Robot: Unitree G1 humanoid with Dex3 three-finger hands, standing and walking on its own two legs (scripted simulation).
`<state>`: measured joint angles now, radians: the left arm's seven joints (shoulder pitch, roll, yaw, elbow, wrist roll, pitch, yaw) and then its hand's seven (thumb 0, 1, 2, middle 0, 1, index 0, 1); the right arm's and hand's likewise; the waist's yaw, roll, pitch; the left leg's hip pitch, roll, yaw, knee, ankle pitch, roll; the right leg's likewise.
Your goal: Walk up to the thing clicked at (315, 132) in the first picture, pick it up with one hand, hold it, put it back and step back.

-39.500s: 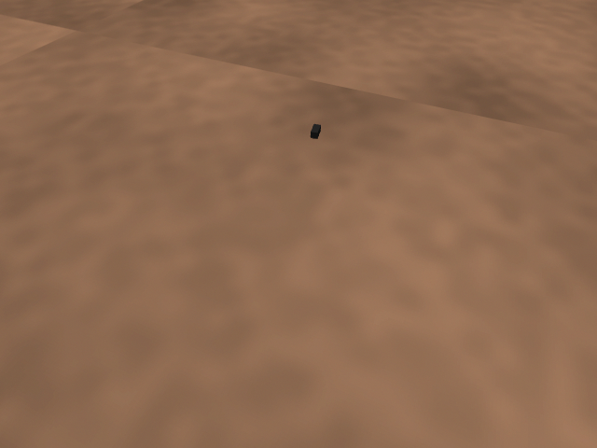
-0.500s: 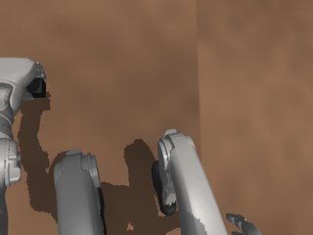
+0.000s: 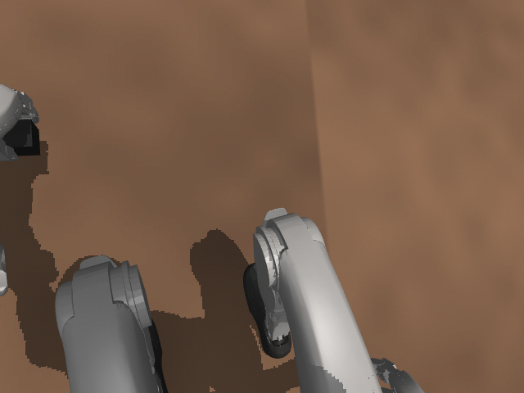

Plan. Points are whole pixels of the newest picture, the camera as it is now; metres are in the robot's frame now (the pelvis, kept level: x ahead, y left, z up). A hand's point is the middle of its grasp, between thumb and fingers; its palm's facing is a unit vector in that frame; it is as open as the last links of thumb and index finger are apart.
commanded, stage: crouch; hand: left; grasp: from above
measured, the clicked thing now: (1, 138) +0.52 +0.28 -0.20
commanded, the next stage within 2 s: lower in 0.04 s
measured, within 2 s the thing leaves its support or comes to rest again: rests again in 1.52 s
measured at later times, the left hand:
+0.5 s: hand (14, 151) +0.50 +0.27 -0.21, palm faces -0.49 -0.01 -0.87, open 7.3 cm
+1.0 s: hand (26, 153) +0.51 +0.26 -0.25, palm faces -0.49 -0.03 -0.87, open 7.2 cm
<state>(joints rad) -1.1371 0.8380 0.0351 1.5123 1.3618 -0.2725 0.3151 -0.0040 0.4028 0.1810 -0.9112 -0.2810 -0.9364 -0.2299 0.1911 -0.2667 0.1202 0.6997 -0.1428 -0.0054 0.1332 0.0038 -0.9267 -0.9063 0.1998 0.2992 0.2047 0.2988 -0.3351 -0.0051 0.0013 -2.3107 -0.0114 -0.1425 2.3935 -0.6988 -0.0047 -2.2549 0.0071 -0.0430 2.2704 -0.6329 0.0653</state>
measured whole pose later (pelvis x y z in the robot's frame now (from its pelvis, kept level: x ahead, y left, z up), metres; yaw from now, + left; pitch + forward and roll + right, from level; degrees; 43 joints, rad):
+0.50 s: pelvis +0.00 +0.00 -0.02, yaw -2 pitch +34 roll -11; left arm -1.15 0.90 0.04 1.56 1.40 -0.31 0.37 0.00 0.41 0.15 -0.93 -0.25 -0.96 -0.20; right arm 0.18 -0.29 0.17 0.67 -0.17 -0.02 0.14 0.00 -0.92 -0.90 0.20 0.30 0.20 0.30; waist -0.36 -0.05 0.06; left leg -2.35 -0.02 -0.17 2.46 -0.70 0.00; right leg -2.28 0.01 -0.07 2.31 -0.63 0.06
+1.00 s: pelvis +0.00 +0.01 -0.03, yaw -4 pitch +31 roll -13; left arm -1.16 1.01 0.09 1.64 1.42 -0.29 0.44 0.00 0.44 0.10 -0.94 -0.22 -0.96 -0.17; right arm 0.17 -0.32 0.24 0.62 -0.20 -0.08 0.15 0.00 -0.91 -0.90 0.20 0.30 0.21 0.30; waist -0.42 -0.09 0.13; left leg -2.37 -0.01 -0.21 2.51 -0.71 0.00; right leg -2.28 0.03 -0.10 2.33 -0.62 0.07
